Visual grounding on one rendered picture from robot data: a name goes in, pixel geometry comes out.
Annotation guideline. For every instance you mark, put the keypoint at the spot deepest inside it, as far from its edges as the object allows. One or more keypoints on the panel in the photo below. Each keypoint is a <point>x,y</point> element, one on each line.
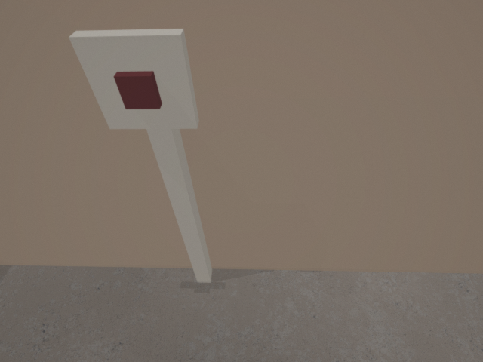
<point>103,53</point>

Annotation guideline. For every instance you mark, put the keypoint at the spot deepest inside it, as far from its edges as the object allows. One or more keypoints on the button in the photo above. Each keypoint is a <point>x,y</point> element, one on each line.
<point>138,90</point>

